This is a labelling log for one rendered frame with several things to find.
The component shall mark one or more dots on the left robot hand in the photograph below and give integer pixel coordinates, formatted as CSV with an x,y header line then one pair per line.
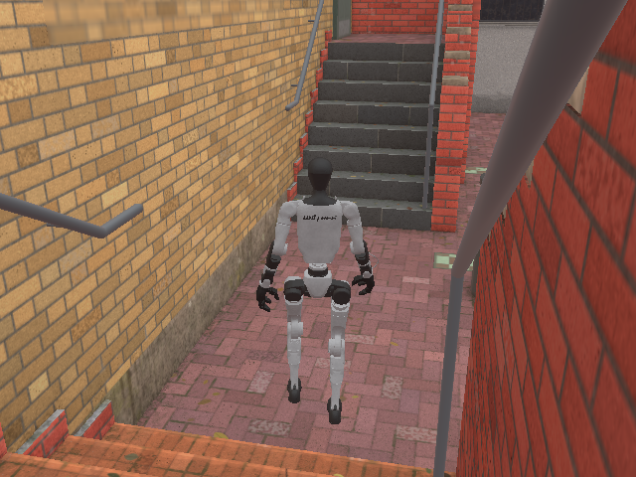
x,y
261,298

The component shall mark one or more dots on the left robot forearm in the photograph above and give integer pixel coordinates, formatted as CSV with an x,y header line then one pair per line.
x,y
272,262

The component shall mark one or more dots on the right robot forearm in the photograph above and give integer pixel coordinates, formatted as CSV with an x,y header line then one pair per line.
x,y
364,262

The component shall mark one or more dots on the right robot hand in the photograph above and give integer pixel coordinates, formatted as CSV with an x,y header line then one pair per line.
x,y
362,281

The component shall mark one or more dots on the right robot upper arm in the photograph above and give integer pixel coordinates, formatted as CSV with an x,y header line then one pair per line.
x,y
351,212

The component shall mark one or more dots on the robot left thigh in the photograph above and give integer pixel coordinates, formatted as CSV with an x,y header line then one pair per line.
x,y
293,295

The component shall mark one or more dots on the left robot upper arm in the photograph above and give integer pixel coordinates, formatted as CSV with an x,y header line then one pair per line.
x,y
287,210

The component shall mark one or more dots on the robot right shin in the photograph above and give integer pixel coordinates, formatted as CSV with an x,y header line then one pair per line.
x,y
337,375

